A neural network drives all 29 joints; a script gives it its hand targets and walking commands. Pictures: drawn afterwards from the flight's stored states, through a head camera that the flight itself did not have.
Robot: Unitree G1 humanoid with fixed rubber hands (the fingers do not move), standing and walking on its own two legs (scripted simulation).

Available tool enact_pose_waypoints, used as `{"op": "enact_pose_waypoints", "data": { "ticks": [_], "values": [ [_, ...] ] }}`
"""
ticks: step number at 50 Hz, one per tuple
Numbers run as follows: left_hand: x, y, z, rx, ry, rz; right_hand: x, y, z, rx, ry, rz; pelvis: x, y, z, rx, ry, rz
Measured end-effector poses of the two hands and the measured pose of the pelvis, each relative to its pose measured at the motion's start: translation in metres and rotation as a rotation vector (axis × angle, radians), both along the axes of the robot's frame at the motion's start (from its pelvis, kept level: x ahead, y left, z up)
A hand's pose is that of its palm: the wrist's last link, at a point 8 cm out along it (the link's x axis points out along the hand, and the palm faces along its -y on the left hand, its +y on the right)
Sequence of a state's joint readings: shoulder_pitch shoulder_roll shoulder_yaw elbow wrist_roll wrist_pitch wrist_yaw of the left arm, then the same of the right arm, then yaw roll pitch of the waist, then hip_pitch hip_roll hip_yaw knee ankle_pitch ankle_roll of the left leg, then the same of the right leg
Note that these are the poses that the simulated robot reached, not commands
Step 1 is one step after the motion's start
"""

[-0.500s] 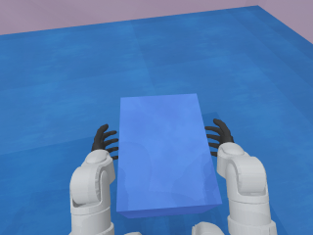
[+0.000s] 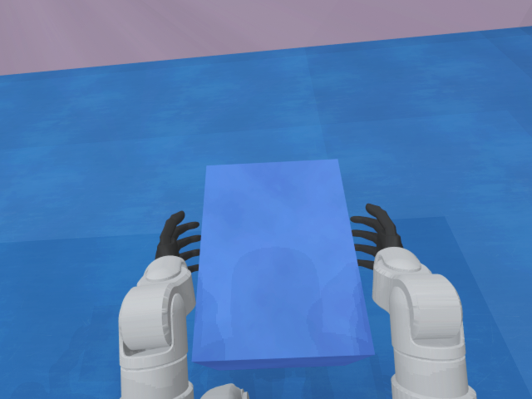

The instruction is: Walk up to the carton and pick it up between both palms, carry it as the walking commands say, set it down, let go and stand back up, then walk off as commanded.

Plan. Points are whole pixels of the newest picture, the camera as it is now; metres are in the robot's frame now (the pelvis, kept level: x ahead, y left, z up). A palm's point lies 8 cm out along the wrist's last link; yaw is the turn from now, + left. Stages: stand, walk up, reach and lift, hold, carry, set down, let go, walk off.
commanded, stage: carry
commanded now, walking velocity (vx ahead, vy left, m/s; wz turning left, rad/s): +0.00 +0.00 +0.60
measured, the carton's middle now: (276, 267) +0.30 -0.01 +0.01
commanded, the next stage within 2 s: none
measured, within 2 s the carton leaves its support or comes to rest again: neither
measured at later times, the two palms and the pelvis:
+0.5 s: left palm (46, 363) +0.17 +0.27 +0.09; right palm (273, 275) +0.25 +0.00 +0.08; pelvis -0.05 +0.05 -0.01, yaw +18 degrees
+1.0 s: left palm out of the picture +0.07 +0.30 +0.09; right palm (241, 314) +0.20 +0.04 +0.09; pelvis -0.10 +0.05 -0.01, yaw +28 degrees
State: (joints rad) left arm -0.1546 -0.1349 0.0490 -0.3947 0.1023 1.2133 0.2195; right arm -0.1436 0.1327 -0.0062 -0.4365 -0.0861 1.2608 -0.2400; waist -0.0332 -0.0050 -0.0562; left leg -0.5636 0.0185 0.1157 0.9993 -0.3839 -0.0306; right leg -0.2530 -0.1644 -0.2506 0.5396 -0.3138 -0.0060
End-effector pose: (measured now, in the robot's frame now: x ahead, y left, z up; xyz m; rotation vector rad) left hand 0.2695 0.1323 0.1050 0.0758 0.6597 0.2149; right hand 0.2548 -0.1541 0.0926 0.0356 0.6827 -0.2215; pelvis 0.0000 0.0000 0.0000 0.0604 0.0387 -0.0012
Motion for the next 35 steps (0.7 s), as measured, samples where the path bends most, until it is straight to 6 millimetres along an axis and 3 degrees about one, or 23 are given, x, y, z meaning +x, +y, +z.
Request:
{"op": "enact_pose_waypoints", "data": {
  "ticks": [5, 10, 16, 24, 35],
  "values": [
    [-0.017, 0.037, -0.006, -0.018, -0.016, 0.084, 0.013, 0.038, -0.001, -0.022, -0.017, 0.073, -0.006, 0.015, -0.008, 0.001, -0.002, 0.081],
    [-0.037, 0.088, -0.028, -0.043, -0.013, 0.174, 0.019, 0.091, -0.013, -0.051, -0.015, 0.162, -0.013, 0.041, -0.025, -0.017, 0.000, 0.150],
    [-0.074, 0.127, -0.038, -0.066, 0.055, 0.269, 0.007, 0.133, -0.026, -0.062, 0.057, 0.267, -0.030, 0.055, -0.016, -0.071, 0.004, 0.222],
    [-0.101, 0.139, -0.018, -0.045, -0.011, 0.321, -0.002, 0.151, -0.011, -0.038, -0.006, 0.317, -0.048, 0.055, -0.010, -0.082, 0.015, 0.308],
    [-0.146, 0.128, 0.000, 0.006, 0.002, 0.412, -0.026, 0.147, -0.004, 0.001, 0.003, 0.412, -0.069, 0.029, -0.002, -0.054, 0.007, 0.400]
  ]
}}
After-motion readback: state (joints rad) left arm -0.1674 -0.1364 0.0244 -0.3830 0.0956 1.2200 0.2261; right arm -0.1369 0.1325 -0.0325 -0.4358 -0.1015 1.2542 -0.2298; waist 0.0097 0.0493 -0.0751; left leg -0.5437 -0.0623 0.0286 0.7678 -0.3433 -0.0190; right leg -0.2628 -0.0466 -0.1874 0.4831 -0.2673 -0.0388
